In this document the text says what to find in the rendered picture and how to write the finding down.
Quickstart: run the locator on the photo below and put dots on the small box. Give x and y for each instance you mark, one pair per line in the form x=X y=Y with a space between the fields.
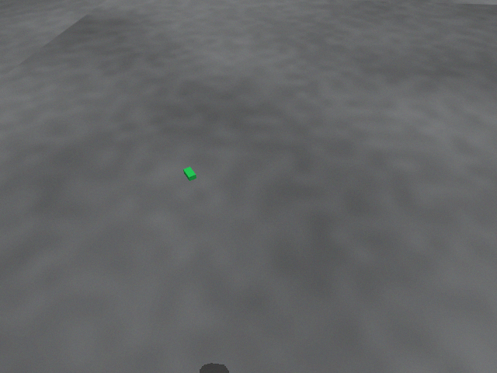
x=190 y=174

